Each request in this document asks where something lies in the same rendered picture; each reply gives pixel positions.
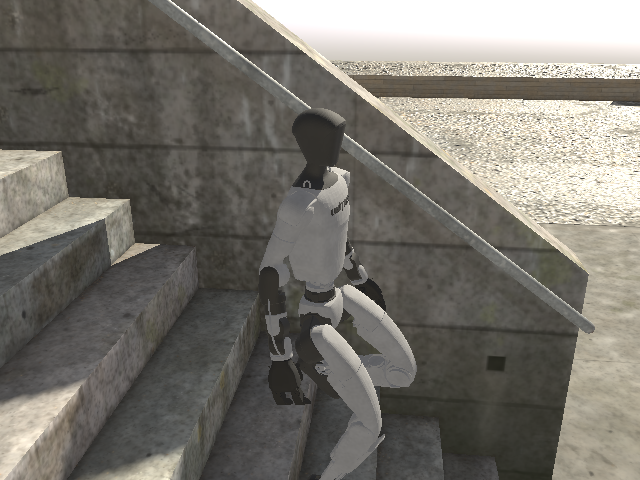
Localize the stairs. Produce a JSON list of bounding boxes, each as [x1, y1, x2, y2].
[[0, 149, 499, 480]]

